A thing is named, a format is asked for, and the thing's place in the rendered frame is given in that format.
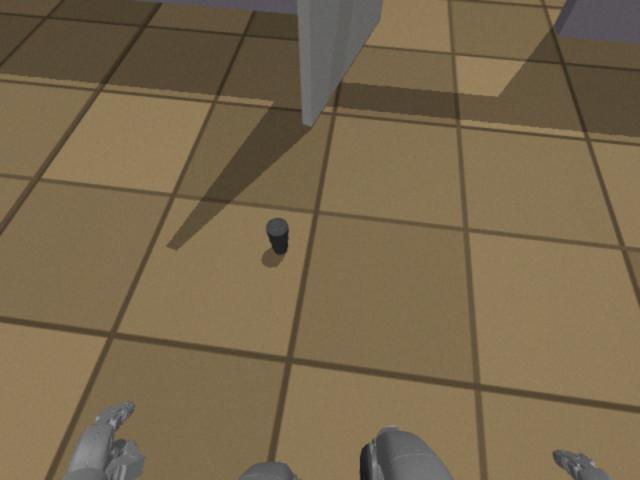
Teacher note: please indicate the right robot hand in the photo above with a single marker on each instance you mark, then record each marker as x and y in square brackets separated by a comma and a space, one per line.
[580, 467]

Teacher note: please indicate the cup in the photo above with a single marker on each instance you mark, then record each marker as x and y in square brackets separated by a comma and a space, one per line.
[277, 230]

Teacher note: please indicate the left robot hand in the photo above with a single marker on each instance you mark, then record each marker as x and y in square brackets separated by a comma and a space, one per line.
[96, 449]

